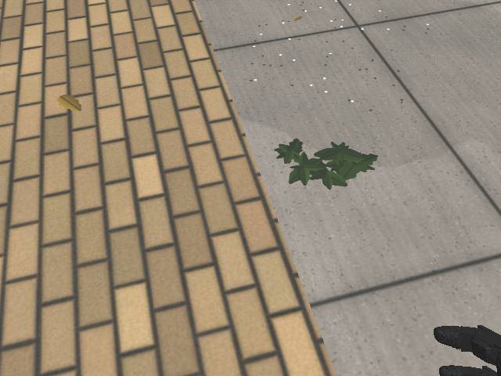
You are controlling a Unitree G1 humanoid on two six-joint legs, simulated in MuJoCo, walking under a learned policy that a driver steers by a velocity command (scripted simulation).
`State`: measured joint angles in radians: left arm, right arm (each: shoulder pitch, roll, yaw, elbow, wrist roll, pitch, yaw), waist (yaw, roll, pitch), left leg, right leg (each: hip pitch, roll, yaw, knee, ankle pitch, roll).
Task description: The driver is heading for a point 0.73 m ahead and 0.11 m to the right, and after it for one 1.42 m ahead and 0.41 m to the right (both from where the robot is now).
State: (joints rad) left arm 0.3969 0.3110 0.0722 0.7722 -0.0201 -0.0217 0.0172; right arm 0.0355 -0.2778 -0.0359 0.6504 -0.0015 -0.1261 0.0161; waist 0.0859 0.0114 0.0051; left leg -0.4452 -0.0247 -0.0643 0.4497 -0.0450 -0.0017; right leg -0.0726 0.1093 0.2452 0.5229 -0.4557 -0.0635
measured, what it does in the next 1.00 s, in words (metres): walks ahead, turning right: right foot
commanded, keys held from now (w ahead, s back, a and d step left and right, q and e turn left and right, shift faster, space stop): w+e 0.66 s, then w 0.02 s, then w+q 0.26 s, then q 0.06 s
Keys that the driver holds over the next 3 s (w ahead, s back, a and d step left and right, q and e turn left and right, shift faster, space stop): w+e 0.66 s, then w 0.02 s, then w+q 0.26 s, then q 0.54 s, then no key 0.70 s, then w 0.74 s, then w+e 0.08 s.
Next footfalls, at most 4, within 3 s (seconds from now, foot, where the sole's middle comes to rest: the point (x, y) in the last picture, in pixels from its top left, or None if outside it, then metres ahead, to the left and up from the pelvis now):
0.50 right None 0.39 -0.19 -0.76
1.04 left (328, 282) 0.76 -0.12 -0.76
1.52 right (405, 283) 0.77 -0.34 -0.76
1.84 left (314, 288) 0.73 -0.08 -0.76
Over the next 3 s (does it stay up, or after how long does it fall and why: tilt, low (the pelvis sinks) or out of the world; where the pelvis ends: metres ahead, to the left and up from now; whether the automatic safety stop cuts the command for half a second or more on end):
stays up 1.03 -0.20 0.00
